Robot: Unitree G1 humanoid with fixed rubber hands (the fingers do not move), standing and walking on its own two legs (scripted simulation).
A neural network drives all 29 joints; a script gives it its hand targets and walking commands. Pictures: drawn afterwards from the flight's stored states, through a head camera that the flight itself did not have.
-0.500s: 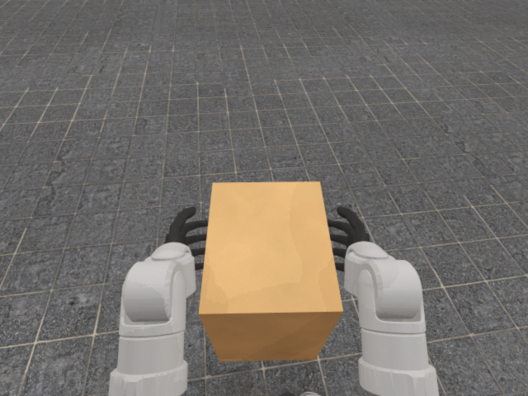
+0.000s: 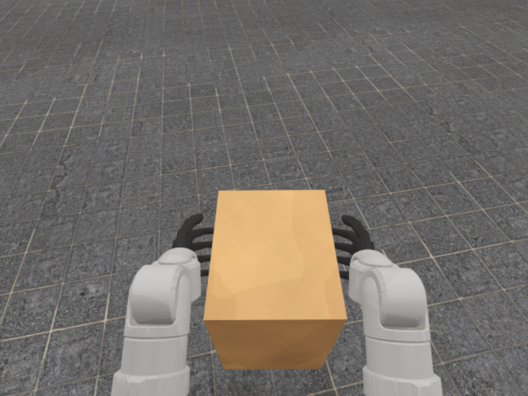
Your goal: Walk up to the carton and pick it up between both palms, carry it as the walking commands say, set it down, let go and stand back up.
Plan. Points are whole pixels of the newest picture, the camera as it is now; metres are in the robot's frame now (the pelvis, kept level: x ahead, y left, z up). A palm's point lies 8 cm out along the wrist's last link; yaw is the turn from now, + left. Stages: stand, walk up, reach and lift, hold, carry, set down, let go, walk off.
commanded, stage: carry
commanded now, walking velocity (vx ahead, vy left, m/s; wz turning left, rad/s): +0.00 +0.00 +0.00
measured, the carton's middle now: (272, 283) +0.29 -0.01 +0.01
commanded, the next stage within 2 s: none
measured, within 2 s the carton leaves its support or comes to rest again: neither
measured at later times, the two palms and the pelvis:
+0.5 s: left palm (160, 287) +0.25 +0.14 +0.09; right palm (350, 273) +0.26 -0.11 +0.10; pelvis -0.03 +0.01 +0.00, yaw +0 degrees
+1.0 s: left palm (175, 262) +0.29 +0.12 +0.09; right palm (355, 256) +0.29 -0.13 +0.09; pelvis +0.00 +0.00 +0.00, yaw +0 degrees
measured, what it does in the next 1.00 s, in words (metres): steps on the spot: left foot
